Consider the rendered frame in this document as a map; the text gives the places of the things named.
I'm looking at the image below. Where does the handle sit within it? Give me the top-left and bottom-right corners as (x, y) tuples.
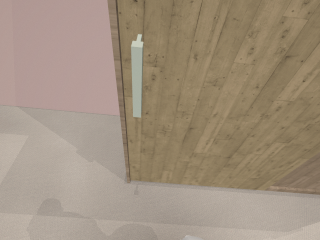
(131, 34), (144, 118)

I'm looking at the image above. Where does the wardrobe door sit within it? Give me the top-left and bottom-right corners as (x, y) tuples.
(117, 0), (320, 191)
(271, 152), (320, 190)

